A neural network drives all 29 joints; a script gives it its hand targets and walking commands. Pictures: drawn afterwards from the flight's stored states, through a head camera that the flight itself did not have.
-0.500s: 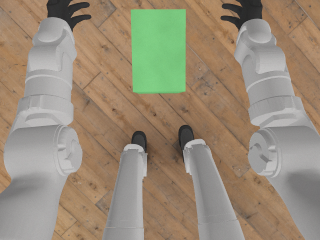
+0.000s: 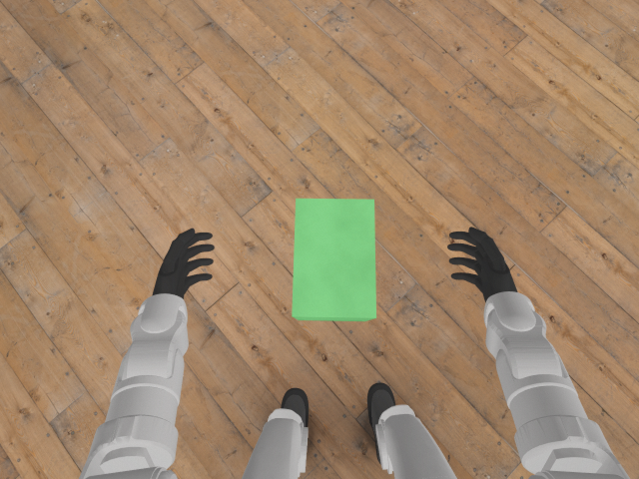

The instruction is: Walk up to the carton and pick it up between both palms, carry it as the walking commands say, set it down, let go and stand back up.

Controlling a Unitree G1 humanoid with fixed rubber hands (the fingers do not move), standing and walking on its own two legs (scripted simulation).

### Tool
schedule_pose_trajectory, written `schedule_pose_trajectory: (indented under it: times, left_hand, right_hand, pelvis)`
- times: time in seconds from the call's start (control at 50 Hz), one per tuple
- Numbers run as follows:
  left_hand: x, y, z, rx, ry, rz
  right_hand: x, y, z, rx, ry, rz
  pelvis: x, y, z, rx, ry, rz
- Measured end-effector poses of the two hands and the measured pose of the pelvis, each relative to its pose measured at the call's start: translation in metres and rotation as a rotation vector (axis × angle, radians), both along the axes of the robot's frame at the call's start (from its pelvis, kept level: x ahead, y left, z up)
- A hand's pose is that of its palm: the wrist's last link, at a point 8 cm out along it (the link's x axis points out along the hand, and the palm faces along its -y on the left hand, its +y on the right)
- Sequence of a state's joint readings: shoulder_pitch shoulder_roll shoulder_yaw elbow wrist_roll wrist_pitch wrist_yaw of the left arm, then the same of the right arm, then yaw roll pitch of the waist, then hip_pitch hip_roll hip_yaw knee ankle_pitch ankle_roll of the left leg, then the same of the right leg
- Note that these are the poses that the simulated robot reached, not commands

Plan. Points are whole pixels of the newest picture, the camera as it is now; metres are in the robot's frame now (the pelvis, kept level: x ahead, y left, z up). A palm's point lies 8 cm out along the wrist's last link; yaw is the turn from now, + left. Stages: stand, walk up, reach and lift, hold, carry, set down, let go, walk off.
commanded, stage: let go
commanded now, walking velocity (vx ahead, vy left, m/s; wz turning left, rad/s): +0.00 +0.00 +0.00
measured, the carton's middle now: (333, 265) +0.46 -0.01 -0.61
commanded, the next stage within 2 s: stand in 0.92 s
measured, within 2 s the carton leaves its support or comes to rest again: neither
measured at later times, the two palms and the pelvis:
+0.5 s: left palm (115, 461) +0.17 +0.23 -0.03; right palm (597, 455) +0.16 -0.24 -0.03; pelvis +0.01 +0.00 +0.04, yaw -1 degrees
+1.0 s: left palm out of the picture +0.13 +0.23 -0.05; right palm (614, 477) +0.14 -0.26 -0.04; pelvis +0.00 -0.01 +0.04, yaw +0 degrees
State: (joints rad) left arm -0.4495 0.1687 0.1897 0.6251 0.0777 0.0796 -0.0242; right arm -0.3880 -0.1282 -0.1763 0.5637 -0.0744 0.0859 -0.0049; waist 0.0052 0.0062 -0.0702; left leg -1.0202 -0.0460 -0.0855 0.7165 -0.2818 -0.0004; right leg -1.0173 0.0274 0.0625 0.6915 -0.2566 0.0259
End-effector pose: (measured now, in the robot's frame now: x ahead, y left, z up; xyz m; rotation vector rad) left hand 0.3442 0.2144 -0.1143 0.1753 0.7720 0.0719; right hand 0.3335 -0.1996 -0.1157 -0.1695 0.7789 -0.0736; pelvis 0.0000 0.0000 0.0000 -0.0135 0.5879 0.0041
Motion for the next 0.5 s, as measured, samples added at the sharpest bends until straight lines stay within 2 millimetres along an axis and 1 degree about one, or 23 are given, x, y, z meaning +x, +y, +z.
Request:
schedule_pose_trajectory:
  times: [0.08, 0.14, 0.22, 0.34, 0.42, 0.5]
  left_hand:
    - [-0.019, 0.001, 0.020, -0.003, -0.020, -0.005]
    - [-0.040, 0.002, 0.031, -0.006, -0.015, -0.007]
    - [-0.076, 0.004, 0.043, -0.011, 0.014, -0.003]
    - [-0.128, 0.007, 0.062, -0.020, 0.037, 0.006]
    - [-0.154, 0.010, 0.075, -0.008, 0.037, 0.003]
    - [-0.175, 0.013, 0.085, -0.008, 0.029, 0.005]
  right_hand:
    - [-0.021, -0.005, 0.021, 0.004, -0.012, 0.009]
    - [-0.043, -0.011, 0.037, 0.002, -0.014, 0.004]
    - [-0.081, -0.022, 0.054, -0.008, 0.012, -0.005]
    - [-0.137, -0.034, 0.070, -0.012, 0.054, -0.028]
    - [-0.159, -0.037, 0.081, -0.010, 0.043, -0.021]
    - [-0.172, -0.036, 0.087, 0.000, 0.028, -0.011]
  pelvis:
    - [0.007, -0.002, 0.008, -0.001, -0.057, 0.006]
    - [0.011, -0.003, 0.016, -0.001, -0.115, 0.001]
    - [0.017, -0.003, 0.026, 0.001, -0.213, -0.002]
    - [0.020, -0.001, 0.038, 0.006, -0.365, -0.004]
    - [0.018, -0.001, 0.043, 0.009, -0.463, -0.012]
    - [0.014, -0.001, 0.045, 0.012, -0.552, -0.014]
